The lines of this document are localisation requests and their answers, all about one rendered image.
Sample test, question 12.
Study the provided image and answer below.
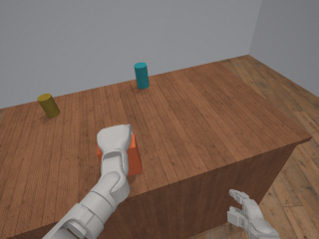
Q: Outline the left robot hand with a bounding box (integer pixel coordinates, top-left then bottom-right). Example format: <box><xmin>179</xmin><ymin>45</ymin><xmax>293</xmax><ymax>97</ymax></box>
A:
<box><xmin>97</xmin><ymin>124</ymin><xmax>133</xmax><ymax>153</ymax></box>

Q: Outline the table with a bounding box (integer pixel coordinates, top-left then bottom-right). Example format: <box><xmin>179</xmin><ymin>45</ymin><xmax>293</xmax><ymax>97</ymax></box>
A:
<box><xmin>0</xmin><ymin>61</ymin><xmax>313</xmax><ymax>239</ymax></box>

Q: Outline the right robot hand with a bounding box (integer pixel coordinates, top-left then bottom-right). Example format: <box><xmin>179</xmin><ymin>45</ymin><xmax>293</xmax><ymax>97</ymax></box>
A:
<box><xmin>227</xmin><ymin>189</ymin><xmax>264</xmax><ymax>234</ymax></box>

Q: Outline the left robot upper arm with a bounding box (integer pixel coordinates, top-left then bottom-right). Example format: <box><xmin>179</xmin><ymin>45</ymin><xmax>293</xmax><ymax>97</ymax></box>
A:
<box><xmin>49</xmin><ymin>227</ymin><xmax>78</xmax><ymax>239</ymax></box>

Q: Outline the robot left forearm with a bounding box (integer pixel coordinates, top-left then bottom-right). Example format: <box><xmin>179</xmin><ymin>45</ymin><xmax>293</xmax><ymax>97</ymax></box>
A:
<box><xmin>42</xmin><ymin>148</ymin><xmax>131</xmax><ymax>239</ymax></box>

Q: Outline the robot right forearm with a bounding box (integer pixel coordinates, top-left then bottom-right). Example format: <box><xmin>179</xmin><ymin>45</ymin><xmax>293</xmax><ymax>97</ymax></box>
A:
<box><xmin>247</xmin><ymin>217</ymin><xmax>281</xmax><ymax>239</ymax></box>

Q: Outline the sponge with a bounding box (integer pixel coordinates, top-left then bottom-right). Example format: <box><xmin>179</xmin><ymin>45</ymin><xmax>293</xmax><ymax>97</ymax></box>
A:
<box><xmin>97</xmin><ymin>134</ymin><xmax>143</xmax><ymax>176</ymax></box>

